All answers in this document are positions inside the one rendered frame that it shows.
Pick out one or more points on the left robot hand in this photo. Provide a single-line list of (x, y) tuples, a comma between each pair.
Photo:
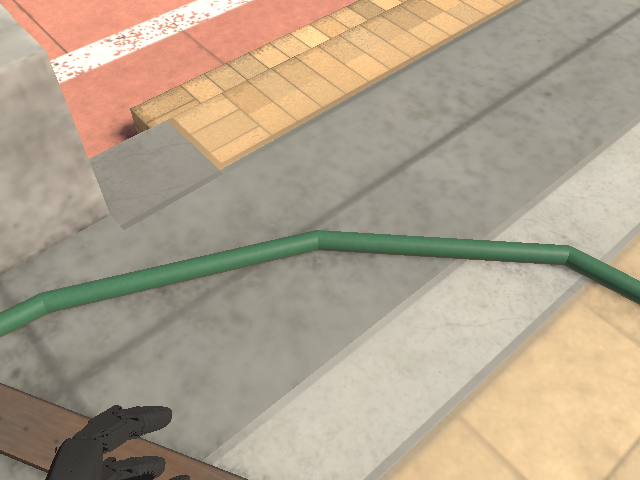
[(81, 458)]

